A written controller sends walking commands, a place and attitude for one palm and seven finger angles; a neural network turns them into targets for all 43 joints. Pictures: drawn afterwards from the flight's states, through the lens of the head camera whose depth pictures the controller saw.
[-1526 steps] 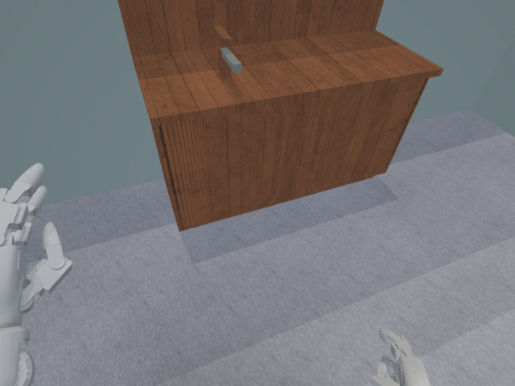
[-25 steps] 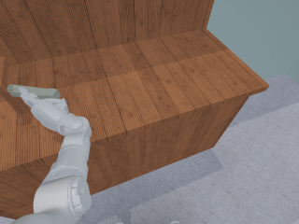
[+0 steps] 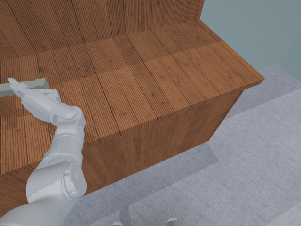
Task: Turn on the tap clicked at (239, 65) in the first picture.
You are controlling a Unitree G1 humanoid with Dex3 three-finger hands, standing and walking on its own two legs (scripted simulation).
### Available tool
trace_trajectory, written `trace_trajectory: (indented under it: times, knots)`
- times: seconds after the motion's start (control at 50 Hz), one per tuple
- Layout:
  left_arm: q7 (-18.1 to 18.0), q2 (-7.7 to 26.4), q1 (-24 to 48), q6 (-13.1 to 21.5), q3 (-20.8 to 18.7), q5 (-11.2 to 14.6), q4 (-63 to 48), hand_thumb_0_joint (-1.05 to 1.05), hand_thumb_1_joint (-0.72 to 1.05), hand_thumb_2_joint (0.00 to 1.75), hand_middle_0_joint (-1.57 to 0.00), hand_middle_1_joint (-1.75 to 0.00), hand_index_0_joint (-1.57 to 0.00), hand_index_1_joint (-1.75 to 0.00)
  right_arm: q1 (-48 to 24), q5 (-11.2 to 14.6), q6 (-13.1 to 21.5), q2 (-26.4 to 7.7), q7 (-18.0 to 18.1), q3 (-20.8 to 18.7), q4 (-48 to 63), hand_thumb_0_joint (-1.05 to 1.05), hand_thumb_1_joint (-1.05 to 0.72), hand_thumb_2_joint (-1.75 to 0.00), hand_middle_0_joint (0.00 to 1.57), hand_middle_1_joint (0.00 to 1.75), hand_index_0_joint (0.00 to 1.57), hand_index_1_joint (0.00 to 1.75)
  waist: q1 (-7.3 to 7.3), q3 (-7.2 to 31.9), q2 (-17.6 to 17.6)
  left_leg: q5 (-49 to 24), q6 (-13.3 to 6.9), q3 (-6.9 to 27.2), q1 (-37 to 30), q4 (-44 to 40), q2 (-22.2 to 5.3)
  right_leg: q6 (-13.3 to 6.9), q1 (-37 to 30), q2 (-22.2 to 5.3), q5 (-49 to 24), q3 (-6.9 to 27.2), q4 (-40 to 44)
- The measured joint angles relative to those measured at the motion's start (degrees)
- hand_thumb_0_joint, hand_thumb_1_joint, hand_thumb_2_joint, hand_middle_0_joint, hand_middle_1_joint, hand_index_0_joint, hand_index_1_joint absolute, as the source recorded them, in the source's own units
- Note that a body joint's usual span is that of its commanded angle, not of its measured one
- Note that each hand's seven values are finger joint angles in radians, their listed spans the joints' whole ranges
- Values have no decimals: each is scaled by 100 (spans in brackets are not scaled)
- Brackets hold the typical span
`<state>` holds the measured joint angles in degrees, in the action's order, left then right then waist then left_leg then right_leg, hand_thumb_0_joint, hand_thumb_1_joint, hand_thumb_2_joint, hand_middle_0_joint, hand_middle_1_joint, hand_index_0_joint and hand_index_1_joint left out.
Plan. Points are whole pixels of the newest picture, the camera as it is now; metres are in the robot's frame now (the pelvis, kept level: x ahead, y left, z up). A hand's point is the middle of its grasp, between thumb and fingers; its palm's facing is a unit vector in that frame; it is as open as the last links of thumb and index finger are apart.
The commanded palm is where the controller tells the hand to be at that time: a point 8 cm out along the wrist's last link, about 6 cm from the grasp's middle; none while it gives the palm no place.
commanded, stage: lift the hand up off the lever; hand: left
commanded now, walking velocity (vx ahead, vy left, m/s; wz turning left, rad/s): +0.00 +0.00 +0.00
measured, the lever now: (42, 85) +0.49 +0.29 +0.08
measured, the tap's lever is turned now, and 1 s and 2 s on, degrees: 77 77 77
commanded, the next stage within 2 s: none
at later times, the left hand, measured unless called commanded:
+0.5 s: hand (53, 93) +0.45 +0.24 +0.09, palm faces +0.86 -0.50 -0.09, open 7.8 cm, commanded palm +0.38 +0.25 +0.10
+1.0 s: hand (53, 89) +0.44 +0.23 +0.11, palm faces +0.85 -0.51 -0.09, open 7.8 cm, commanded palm +0.38 +0.25 +0.12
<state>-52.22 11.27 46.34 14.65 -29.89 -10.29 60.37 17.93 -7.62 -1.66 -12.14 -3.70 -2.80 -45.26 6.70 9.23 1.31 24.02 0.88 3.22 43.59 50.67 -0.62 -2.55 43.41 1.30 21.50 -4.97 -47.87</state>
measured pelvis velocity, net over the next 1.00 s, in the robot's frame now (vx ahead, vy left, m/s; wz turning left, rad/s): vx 0.00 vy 0.00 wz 0.01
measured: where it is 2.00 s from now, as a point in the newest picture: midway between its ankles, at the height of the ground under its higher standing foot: outside the picture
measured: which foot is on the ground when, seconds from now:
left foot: down 0.00-1.00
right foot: down 0.00-1.00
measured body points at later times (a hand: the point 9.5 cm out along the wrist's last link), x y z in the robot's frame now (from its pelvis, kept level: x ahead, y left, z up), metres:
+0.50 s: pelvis +0.01 +0.00 +0.01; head +0.06 +0.00 +0.46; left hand +0.40 +0.26 +0.10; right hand +0.08 -0.25 -0.12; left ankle +0.00 +0.13 -0.69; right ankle +0.01 -0.09 -0.69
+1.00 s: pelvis +0.00 +0.00 +0.02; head +0.04 +0.00 +0.47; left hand +0.39 +0.25 +0.12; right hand +0.09 -0.25 -0.12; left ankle +0.00 +0.13 -0.69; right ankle +0.01 -0.09 -0.69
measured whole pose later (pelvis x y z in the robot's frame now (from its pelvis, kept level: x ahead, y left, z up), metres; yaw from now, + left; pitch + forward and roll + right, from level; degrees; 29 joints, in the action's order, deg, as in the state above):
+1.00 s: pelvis +0.00 +0.00 +0.02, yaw +0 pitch +11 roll -1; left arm -50.9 5.1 39.9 6.1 -25.5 -7.9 47.9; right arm 14.5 -6.3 -1.2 -11.7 -2.0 -2.6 -44.8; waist 3.8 7.8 1.8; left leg 21.7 0.8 3.0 33.1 43.6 -0.2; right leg -2.4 33.3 0.9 19.8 -4.6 -41.8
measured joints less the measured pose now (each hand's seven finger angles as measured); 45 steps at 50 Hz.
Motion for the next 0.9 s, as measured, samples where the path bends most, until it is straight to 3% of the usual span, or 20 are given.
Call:
trace_trajectory:
  times: [0.28,0.6,0.9]
  knots:
    - [42,-419,-587,-264,183,111,-820,1,91,91,-16,-15,-15,-15,44,24,-19,32,-53,-37,32,1,-91,-90,20,30,20,30,-86,-12,62,8,-13,-52,-474,-251,-15,19,-455,20,-6,57,246]
    - [174,-555,-858,-532,358,201,-1298,1,90,90,-16,-16,-15,-15,-296,94,30,25,82,-19,138,1,-91,-90,20,30,20,30,-269,-71,28,-63,0,-1,-823,-443,16,6,-812,-9,-30,9,400]
    - [213,-608,-717,-794,550,321,-1269,1,90,90,-15,-15,-15,-15,-353,153,43,13,164,13,49,1,-91,-90,20,30,20,30,-324,-154,55,-208,-5,20,-1049,-667,58,13,-1041,-49,-143,-10,595]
